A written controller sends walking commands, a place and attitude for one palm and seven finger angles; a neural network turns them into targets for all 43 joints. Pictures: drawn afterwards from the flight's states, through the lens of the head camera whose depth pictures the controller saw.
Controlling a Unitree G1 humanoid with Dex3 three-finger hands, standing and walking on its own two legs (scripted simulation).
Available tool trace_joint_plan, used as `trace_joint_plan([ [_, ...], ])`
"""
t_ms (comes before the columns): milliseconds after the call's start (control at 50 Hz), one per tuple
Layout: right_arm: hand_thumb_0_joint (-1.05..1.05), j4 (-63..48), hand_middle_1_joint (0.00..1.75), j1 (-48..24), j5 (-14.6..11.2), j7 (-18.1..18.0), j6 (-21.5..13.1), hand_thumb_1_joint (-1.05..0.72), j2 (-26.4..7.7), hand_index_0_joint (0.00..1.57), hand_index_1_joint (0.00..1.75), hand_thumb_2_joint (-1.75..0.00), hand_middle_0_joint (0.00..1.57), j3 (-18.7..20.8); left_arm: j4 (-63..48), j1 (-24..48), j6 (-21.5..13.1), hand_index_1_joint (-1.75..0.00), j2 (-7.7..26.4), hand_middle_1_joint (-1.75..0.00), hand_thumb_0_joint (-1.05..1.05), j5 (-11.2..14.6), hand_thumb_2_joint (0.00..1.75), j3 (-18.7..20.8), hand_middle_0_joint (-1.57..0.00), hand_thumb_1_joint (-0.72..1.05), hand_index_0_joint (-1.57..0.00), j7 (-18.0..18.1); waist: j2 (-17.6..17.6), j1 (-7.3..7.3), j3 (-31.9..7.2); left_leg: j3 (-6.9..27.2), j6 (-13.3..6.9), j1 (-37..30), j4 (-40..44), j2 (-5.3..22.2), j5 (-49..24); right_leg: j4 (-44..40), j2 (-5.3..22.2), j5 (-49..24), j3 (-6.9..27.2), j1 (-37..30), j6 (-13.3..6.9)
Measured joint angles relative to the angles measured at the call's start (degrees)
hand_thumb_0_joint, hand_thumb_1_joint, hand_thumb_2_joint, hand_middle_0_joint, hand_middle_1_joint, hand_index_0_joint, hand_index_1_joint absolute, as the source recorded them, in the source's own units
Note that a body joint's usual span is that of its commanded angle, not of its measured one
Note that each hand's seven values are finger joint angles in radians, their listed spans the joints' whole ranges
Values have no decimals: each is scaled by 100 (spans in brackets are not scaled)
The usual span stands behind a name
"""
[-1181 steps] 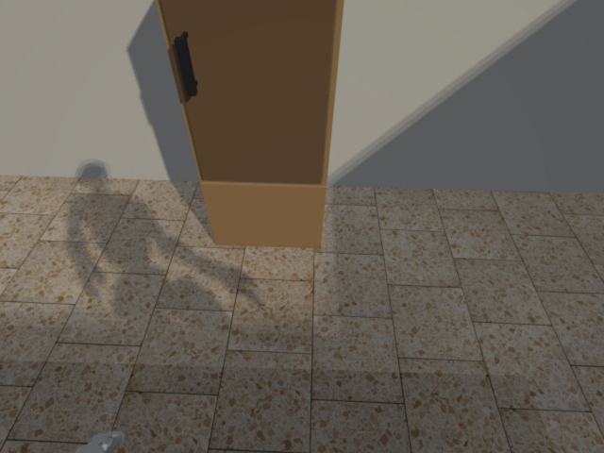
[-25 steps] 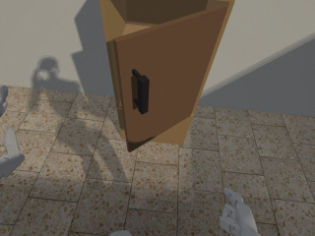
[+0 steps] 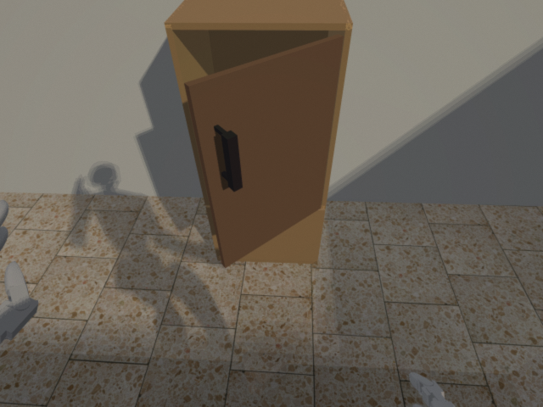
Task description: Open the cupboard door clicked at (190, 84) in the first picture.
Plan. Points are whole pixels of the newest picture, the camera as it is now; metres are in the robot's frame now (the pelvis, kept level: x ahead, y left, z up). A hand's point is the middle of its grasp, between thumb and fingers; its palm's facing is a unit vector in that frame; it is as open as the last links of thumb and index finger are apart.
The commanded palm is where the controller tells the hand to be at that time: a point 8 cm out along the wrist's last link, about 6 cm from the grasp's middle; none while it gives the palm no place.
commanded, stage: stop stepping back and stand still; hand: left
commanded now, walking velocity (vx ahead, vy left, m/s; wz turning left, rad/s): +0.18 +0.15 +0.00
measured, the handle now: (227, 158) +0.61 +0.14 +0.04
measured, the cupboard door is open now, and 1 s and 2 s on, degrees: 41 41 41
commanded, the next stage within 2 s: let the arm hang, fingers relaxed in 0.84 s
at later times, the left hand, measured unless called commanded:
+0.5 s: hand out of the picture +0.16 +0.30 +0.15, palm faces +0.52 -0.73 -0.44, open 7.5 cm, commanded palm +0.11 +0.32 +0.17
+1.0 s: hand (29, 336) +0.18 +0.31 +0.08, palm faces +0.29 -0.80 -0.53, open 7.4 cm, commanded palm none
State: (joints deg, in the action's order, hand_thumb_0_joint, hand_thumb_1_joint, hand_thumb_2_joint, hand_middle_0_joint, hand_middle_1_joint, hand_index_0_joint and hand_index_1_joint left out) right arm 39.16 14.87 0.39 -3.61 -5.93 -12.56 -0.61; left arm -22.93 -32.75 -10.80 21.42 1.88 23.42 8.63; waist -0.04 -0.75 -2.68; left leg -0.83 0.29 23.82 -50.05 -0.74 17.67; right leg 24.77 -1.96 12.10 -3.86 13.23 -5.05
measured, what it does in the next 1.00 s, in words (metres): steps on the spot: left foot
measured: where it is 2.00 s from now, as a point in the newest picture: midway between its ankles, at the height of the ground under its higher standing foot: outside the picture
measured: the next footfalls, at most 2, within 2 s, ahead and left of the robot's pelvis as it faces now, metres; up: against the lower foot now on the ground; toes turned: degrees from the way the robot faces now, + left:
left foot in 0.28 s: +0.00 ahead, +0.14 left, +0.00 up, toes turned +4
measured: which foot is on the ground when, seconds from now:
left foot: up 0.00-0.26, down 0.28-1.00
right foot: down 0.00-1.00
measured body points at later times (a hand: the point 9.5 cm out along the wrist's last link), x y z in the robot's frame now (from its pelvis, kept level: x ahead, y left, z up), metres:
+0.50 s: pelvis -0.02 +0.02 -0.01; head -0.04 +0.01 +0.44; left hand +0.13 +0.34 +0.18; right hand +0.13 -0.20 -0.10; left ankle -0.04 +0.14 -0.74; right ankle +0.02 -0.05 -0.74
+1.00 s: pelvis -0.02 +0.04 -0.01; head -0.01 +0.03 +0.44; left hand +0.16 +0.35 +0.11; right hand +0.16 -0.20 -0.11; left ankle -0.04 +0.14 -0.74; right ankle +0.02 -0.05 -0.74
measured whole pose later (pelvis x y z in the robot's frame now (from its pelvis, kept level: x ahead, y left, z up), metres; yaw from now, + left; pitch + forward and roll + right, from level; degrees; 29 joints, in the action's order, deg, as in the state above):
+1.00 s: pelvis -0.02 +0.04 -0.01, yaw +3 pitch +1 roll +0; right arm 39.4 9.5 -0.1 -0.4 -7.2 -15.1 0.9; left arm -9.7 -25.1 -9.8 23.2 -0.4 16.4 4.1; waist 2.5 0.3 0.8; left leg -1.6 -1.8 14.5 -31.4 -1.3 17.6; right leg 30.3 -0.6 12.6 -3.2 18.3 -1.9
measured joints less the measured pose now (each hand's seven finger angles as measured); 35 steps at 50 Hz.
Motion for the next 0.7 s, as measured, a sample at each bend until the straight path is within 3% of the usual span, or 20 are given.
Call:
trace_joint_plan([
  [60, 2, 42, 30, 104, -10, -56, -6, -91, -81, 20, 30, -90, 20, 46, 416, 309, -22, -30, -180, -30, 1, -67, 90, -178, -21, 89, -21, 5, -38, 90, -122, -61, -30, -104, -30, 90, -62, -113, 94, -105, -71, 1, 0],
  [120, 2, 39, 30, 122, -4, -104, -31, -91, -158, 20, 30, -90, 20, 110, 500, 380, -47, -30, -224, -30, 2, -120, 90, -320, -21, 89, -21, -8, -73, 170, -128, -120, -107, -393, 500, 162, 74, -225, 144, -212, -126, 13, 23],
  [220, 2, -130, 30, 110, 21, -106, -73, -91, -199, 20, 30, -90, 20, 200, -28, 64, -124, -30, -18, -30, 2, -146, 90, -239, -22, 89, -21, 10, -213, 195, -16, -268, -226, -956, 1695, 132, 255, -293, 168, -361, -105, 117, 39],
  [280, 2, -326, 30, 149, 43, -112, -141, -91, -271, 20, 30, -90, 20, 232, -407, -95, -198, -30, 127, -30, 2, -99, 90, -87, -22, 88, -21, 63, -87, 201, 63, -163, -297, -1346, 2534, 146, 131, -32, 73, -261, -176, 248, 100],
  [320, 2, -348, 30, 117, 29, -119, -157, -91, -210, 20, 30, -90, 20, 244, -464, -69, -244, -30, 228, -30, 2, -68, 90, 24, -22, 88, -21, 95, -122, 188, 153, -154, -166, -1339, 2465, 117, -327, 356, 83, 20, -85, 347, 243],
  [380, 2, -291, 30, 146, -16, -112, -168, -91, -56, 20, 30, -90, 20, 162, -279, 23, -212, -30, 301, -30, 2, -81, 90, 150, -22, 88, -21, 108, -160, 171, 80, -152, -57, -1347, 2245, 51, -177, 751, 97, 520, 61, 398, 426],
  [420, 2, -238, 30, 144, -27, -115, -185, -91, 40, 20, 30, -90, 20, 78, -99, 146, -140, -30, 269, -30, 1, -102, 90, 198, -22, 89, -21, 115, -122, 153, 56, -134, -46, -1356, 2105, 43, -48, 747, 92, 332, 70, 336, 414],
  [520, 2, -111, 30, 0, -4, -27, -195, -91, 161, 20, 30, -90, 20, -80, 177, 411, -27, -30, -52, -30, 2, -77, 90, 15, -21, 89, -20, 44, 84, 68, 121, -100, -38, -1247, 1758, 148, 175, 724, -33, 227, 45, 285, 119],
  [620, 2, -100, 30, -160, 12, 59, -167, -91, 156, 20, 30, -90, 20, -89, -123, 411, 18, -30, -156, -30, 2, -84, 90, -273, -21, 89, -20, -48, 85, 84, 326, -13, -102, -1111, 1614, 159, 230, 637, -74, 201, -17, 269, 142],
  [700, 2, -235, 30, -180, 39, 25, -155, -91, 194, 20, 30, -90, 20, -108, -449, 111, -31, -30, 66, -30, 2, -53, 90, -100, -22, 89, -21, -35, -171, 87, 398, -179, -116, -1365, 2062, 15, 39, 587, 53, 183, 163, 230, 255],
])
